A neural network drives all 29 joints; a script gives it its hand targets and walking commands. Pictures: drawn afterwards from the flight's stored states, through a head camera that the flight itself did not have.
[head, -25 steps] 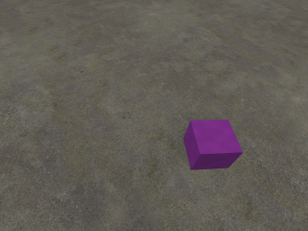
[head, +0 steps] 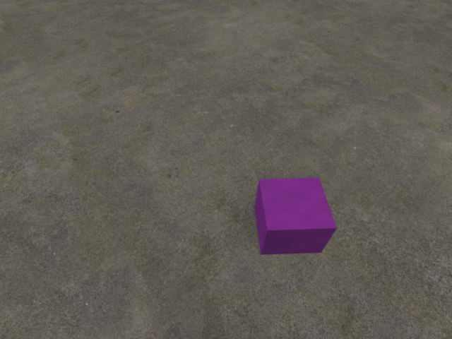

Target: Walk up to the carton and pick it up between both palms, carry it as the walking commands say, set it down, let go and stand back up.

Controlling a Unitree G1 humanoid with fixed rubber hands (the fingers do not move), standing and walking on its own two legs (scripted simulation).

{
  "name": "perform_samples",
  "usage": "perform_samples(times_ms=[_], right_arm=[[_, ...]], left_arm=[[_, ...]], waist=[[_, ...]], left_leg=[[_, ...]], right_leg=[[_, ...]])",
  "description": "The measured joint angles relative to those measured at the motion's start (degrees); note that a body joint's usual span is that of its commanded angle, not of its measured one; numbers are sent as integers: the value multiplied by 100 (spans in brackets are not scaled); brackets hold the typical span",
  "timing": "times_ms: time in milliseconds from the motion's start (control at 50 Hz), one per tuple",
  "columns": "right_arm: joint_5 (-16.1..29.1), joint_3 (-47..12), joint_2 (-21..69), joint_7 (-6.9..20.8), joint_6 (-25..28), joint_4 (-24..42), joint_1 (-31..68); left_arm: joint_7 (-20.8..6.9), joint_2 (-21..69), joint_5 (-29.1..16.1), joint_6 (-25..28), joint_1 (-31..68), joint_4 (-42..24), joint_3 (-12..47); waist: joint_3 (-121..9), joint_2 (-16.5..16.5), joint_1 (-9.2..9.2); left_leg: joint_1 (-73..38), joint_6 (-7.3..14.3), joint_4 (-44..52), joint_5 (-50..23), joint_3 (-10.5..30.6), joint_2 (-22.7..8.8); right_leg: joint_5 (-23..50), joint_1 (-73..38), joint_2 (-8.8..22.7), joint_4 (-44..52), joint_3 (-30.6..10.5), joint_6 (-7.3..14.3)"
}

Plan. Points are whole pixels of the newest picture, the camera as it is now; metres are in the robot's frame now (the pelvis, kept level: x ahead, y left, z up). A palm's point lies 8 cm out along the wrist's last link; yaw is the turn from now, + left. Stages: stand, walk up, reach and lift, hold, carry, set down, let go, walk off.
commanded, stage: walk up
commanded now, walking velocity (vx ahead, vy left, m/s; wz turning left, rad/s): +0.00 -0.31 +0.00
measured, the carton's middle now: (290, 216) +0.79 -0.25 -0.65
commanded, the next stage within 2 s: none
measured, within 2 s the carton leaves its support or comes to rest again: neither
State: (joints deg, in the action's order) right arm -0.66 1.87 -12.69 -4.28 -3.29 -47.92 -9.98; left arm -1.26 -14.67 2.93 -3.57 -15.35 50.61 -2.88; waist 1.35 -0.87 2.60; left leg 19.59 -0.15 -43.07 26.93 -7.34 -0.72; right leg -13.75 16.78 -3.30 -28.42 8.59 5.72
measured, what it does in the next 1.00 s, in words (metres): walks ahead: left foot, then right foot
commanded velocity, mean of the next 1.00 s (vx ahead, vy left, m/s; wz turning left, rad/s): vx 0.28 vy -0.14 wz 0.03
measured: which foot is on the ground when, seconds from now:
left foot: up 0.00-0.02, down 0.04-0.38, up 0.40-0.84, down 0.86-1.00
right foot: down 0.00-0.04, up 0.06-0.38, down 0.40-0.88, up 0.90-1.00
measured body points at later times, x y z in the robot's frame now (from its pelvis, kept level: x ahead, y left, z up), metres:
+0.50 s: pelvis +0.07 -0.19 +0.01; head +0.08 -0.21 +0.45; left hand +0.09 +0.08 -0.12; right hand +0.12 -0.47 -0.14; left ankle +0.01 -0.02 -0.65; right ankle +0.03 -0.31 -0.73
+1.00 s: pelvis +0.29 -0.22 +0.00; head +0.35 -0.22 +0.45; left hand +0.24 +0.01 -0.14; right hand +0.42 -0.45 -0.14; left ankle +0.34 -0.15 -0.73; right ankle +0.16 -0.34 -0.65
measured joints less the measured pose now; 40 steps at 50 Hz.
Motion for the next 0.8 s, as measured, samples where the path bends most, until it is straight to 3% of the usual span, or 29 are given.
perform_samples(times_ms=[20,40,80,120,160,240,360,400,440,480,540,680,800], right_arm=[[4,-17,49,-22,25,-3,-29],[-20,-18,88,-46,59,-18,-82],[-96,3,123,-89,71,-98,-231],[-98,61,58,-89,84,-194,-428],[-56,124,-35,-58,113,-297,-590],[-48,202,-202,23,196,-373,-783],[-110,310,-406,208,229,-538,-1055],[-120,327,-450,294,212,-573,-1173],[-154,326,-506,364,196,-537,-1048],[-181,295,-460,463,281,-408,-774],[-209,248,-337,617,398,-200,-278],[-144,159,-127,713,354,39,801],[-66,33,-26,620,331,81,1406]], left_arm=[[-9,-27,-18,-20,-41,26,-16],[-23,-53,-42,-38,-78,47,-37],[-53,-40,-52,-111,-59,87,-94],[-81,29,-37,-154,9,77,-112],[-113,75,-34,-153,68,57,-91],[-181,92,-113,-151,207,-7,-18],[-327,-24,-237,46,359,-164,35],[-287,-114,-240,259,282,-186,32],[-161,-15,-213,448,131,-31,68],[-71,85,-172,552,-222,159,93],[-13,214,-151,676,-734,490,105],[111,392,-165,838,-1428,1009,138],[203,518,-172,814,-1607,1134,159]], waist=[[-20,36,-21],[-37,89,-54],[-12,258,-74],[34,312,-94],[55,309,-136],[60,158,-249],[-102,-81,-480],[-231,-18,-416],[-228,-164,-309],[-265,-193,-233],[-289,-187,-108],[-125,-97,261],[140,15,503]], left_leg=[[-208,21,452,-246,-21,-29],[-331,199,764,-606,-13,-78],[-306,332,651,-649,-25,-142],[-447,239,815,-643,4,-235],[-638,78,1139,-787,52,-351],[-828,-177,1626,-1064,169,-674],[-787,-461,1677,-939,354,-1134],[-494,-283,887,-58,487,-1123],[123,-109,-687,385,811,-985],[631,-35,-1802,-74,785,-776],[1067,-98,-2319,-880,554,-579],[1444,-283,-1385,-1614,160,-329],[1192,-169,232,-1645,-62,1]], right_leg=[[-74,37,-89,-114,60,46],[-198,130,-147,-338,102,-4],[-832,551,-142,-1465,-85,-444],[-842,958,-41,-2639,-323,-716],[-577,1178,165,-3236,-518,-859],[-223,1152,602,-2650,-707,-1011],[-355,420,851,-690,-386,-943],[-367,18,891,-110,-220,-889],[-386,67,771,-352,-159,-792],[-432,-155,705,-184,-168,-679],[-288,-742,625,479,-208,-587],[-295,-1897,510,1511,-219,-469],[-904,-2318,527,1326,-121,-530]])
